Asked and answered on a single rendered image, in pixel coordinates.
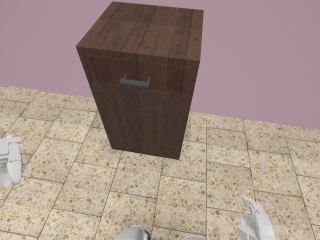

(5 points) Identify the left robot shin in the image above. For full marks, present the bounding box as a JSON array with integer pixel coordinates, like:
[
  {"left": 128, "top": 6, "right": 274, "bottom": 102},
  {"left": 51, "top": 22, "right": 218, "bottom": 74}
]
[{"left": 131, "top": 225, "right": 144, "bottom": 231}]

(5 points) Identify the cabinet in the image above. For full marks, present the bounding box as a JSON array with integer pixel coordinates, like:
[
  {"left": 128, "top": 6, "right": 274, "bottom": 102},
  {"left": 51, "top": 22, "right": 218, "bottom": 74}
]
[{"left": 76, "top": 1, "right": 204, "bottom": 160}]

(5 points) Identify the left robot thigh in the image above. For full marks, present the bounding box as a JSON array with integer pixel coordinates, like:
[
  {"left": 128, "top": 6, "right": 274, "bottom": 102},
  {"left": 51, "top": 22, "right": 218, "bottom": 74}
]
[{"left": 114, "top": 227, "right": 148, "bottom": 240}]

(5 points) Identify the robot right hand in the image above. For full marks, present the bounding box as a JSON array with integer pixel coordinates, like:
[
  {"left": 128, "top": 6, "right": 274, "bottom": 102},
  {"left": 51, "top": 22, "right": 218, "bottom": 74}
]
[{"left": 237, "top": 196, "right": 277, "bottom": 240}]

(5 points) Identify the handle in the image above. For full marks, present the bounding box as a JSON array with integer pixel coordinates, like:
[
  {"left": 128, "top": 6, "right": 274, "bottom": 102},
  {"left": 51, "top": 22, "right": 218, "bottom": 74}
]
[{"left": 119, "top": 73, "right": 151, "bottom": 92}]

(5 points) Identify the drawer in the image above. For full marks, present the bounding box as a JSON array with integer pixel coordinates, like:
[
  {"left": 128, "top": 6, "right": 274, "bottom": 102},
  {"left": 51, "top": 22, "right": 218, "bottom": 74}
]
[{"left": 85, "top": 54, "right": 192, "bottom": 95}]

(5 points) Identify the robot left hand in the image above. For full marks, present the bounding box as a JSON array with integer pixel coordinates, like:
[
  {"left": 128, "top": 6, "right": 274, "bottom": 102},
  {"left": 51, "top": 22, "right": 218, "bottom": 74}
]
[{"left": 0, "top": 134, "right": 26, "bottom": 189}]

